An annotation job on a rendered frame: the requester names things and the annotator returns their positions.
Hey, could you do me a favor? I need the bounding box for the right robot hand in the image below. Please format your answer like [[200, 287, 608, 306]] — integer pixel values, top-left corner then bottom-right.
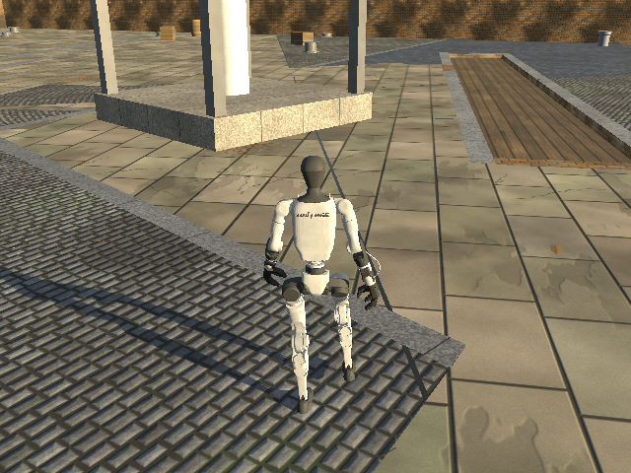
[[357, 282, 380, 310]]

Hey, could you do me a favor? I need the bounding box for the robot right upper arm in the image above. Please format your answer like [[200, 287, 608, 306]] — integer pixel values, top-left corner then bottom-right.
[[334, 198, 362, 254]]

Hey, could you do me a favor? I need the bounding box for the left robot hand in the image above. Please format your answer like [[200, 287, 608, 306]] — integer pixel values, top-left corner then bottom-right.
[[263, 267, 287, 287]]

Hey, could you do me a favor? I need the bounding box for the robot left forearm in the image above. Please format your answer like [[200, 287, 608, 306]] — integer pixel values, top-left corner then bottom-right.
[[264, 238, 279, 271]]

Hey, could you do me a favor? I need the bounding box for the right robot thigh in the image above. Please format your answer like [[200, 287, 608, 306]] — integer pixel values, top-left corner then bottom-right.
[[329, 273, 349, 324]]

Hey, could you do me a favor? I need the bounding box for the humanoid robot torso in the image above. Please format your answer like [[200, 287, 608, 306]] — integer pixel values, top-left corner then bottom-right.
[[291, 193, 337, 296]]

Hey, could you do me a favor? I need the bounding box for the robot right forearm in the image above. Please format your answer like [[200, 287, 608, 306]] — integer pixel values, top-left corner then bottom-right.
[[353, 238, 376, 286]]

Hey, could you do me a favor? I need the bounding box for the robot left upper arm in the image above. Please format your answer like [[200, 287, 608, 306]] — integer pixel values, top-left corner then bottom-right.
[[268, 198, 294, 252]]

